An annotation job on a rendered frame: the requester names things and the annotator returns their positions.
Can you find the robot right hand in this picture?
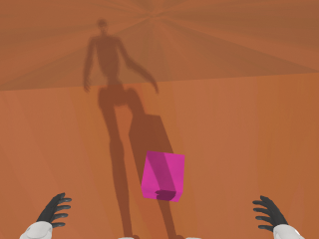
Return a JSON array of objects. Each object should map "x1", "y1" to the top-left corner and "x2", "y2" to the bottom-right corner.
[{"x1": 252, "y1": 195, "x2": 289, "y2": 232}]

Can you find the robot left hand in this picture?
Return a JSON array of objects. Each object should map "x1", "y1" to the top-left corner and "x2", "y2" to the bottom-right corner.
[{"x1": 36, "y1": 192, "x2": 72, "y2": 228}]

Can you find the left robot forearm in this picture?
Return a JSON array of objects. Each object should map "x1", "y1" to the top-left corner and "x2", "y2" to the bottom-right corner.
[{"x1": 19, "y1": 221, "x2": 53, "y2": 239}]

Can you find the right robot forearm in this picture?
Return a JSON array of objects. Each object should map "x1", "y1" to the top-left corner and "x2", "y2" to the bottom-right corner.
[{"x1": 273, "y1": 224, "x2": 305, "y2": 239}]

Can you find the carton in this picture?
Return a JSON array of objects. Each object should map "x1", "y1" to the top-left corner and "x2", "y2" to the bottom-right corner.
[{"x1": 141, "y1": 150, "x2": 185, "y2": 202}]

